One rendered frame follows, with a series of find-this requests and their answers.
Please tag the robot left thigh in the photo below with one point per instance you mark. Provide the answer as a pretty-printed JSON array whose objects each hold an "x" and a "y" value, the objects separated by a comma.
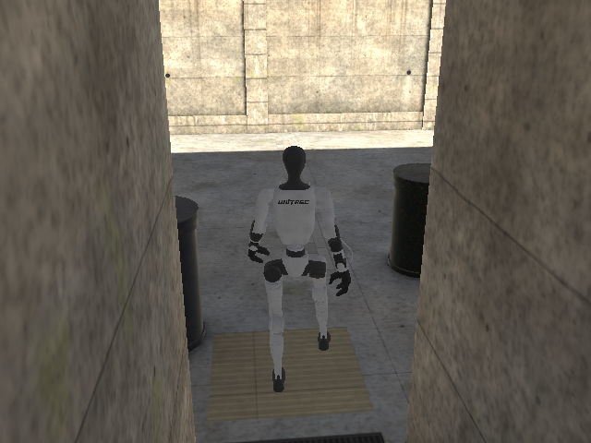
[{"x": 273, "y": 276}]

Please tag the robot left shin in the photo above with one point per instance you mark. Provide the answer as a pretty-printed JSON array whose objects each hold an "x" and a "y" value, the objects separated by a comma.
[{"x": 276, "y": 345}]

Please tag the right robot upper arm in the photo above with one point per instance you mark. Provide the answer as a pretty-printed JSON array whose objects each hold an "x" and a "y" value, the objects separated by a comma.
[{"x": 324, "y": 195}]

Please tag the right robot forearm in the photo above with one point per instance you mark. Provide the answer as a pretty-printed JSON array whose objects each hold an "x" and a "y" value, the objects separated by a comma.
[{"x": 337, "y": 251}]

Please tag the left robot upper arm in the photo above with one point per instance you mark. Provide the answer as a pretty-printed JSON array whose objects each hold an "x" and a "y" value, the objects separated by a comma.
[{"x": 262, "y": 206}]

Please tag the robot right hand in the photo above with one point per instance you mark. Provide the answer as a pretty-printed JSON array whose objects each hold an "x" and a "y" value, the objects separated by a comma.
[{"x": 346, "y": 280}]

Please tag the robot left hand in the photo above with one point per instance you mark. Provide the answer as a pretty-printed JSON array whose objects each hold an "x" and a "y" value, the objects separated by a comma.
[{"x": 261, "y": 250}]

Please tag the left robot forearm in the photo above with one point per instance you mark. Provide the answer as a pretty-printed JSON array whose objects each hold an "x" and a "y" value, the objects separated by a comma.
[{"x": 254, "y": 239}]

